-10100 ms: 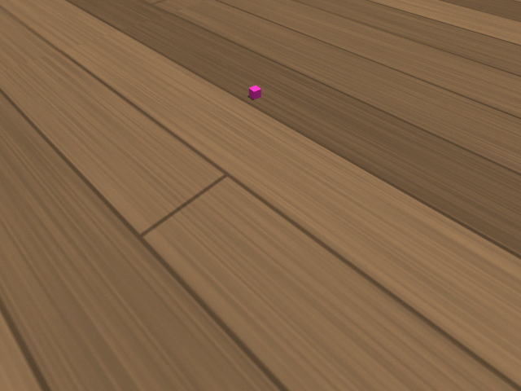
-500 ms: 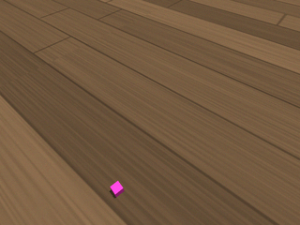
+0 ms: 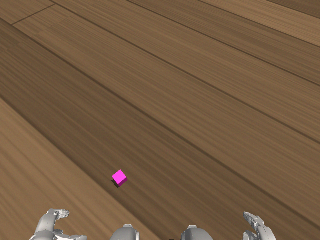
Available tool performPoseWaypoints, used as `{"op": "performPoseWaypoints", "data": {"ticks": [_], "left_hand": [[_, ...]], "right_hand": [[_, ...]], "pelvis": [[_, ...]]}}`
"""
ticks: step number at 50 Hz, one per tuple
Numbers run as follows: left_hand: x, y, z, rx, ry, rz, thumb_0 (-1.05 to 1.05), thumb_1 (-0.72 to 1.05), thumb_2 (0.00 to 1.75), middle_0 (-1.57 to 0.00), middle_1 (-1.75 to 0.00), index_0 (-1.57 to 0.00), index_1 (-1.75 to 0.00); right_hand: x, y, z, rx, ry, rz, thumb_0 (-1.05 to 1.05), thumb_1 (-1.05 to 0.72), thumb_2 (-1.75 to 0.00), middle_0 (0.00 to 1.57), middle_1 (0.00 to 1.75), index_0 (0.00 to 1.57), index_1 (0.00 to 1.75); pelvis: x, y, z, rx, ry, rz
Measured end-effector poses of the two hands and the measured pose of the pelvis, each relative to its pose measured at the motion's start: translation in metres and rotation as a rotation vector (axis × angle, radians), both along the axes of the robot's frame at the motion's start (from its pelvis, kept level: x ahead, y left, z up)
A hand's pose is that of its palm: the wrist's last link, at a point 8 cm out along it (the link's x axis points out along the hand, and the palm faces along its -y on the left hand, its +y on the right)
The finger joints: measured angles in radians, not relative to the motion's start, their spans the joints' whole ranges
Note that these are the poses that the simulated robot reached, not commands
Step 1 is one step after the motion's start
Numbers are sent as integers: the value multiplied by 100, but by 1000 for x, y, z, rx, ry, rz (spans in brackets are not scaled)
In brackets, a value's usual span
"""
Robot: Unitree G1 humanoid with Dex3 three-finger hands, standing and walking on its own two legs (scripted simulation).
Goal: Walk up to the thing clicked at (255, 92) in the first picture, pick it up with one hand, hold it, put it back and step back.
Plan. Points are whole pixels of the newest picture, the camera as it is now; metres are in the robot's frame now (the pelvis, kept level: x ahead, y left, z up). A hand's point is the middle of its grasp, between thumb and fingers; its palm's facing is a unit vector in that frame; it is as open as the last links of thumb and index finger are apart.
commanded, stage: rise first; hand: left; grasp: from above
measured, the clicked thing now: (120, 178) +0.45 +0.22 -0.70
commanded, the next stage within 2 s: none
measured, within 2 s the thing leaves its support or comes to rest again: neither
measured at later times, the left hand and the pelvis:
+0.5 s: hand (68, 237) +0.14 +0.28 -0.24, palm faces -0.22 -0.72 -0.66, open 13.4 cm; pelvis -0.01 +0.00 -0.08, yaw +0 degrees
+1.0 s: hand (91, 198) +0.29 +0.29 -0.43, palm faces -0.32 -0.21 -0.92, open 13.0 cm; pelvis -0.08 -0.02 -0.28, yaw -3 degrees
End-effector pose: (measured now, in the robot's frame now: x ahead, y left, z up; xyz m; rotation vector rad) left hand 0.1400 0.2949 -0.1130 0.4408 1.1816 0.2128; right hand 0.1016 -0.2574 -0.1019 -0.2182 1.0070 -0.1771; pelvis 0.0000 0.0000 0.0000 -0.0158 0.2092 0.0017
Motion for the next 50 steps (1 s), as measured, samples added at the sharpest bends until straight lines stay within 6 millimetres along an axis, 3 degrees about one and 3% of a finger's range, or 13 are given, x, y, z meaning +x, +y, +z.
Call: {"op": "performPoseWaypoints", "data": {"ticks": [7, 19, 23, 28, 34, 41, 50], "left_hand": [[-5, 3, -17, 55, -34, -28, 0, -40, 87, -21, -91, -20, -92], [-13, 5, -39, 141, 23, -87, 0, -40, 82, -24, -90, -24, -91], [-5, 11, -63, 221, 41, -139, 0, -39, 81, -24, -90, -23, -91], [22, 15, -101, 365, 16, -213, 0, -41, 84, -21, -91, -20, -92], [66, 4, -151, 510, -32, -295, 0, -45, 90, -19, -92, -17, -94], [117, -7, -202, 650, -77, -404, 0, -47, 93, -18, -95, -17, -96], [148, -7, -259, 783, -80, -515, 0, -36, 86, -27, -87, -26, -88]], "right_hand": [[27, 4, -16, -25, -83, 40, 1, -89, -89, 20, 30, 20, 30], [55, 16, -32, -36, -184, 85, 1, -88, -89, 20, 30, 20, 30], [58, 13, -54, -48, -188, 108, 1, -87, -89, 20, 30, 20, 30], [55, 4, -102, -62, -149, 119, 1, -87, -88, 20, 30, 20, 30], [35, -8, -170, -67, -50, 109, 1, -88, -89, 20, 30, 20, 30], [-12, -17, -241, -58, 83, 98, 1, -89, -89, 20, 30, 20, 30], [-78, -17, -313, -23, 207, 81, 1, -89, -89, 20, 30, 20, 30]], "pelvis": [[-4, 0, -25, -5, 45, 4], [-6, 0, -49, -16, 111, 12], [-11, -2, -70, -14, 165, 12], [-21, -4, -109, -10, 246, 10], [-38, -9, -159, -8, 332, 2], [-62, -15, -214, -13, 392, -16], [-84, -16, -280, -19, 414, -34]]}}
